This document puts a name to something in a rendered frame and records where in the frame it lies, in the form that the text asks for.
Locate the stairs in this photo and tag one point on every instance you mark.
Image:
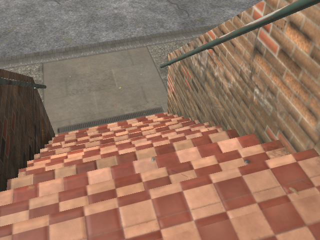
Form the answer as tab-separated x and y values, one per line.
100	163

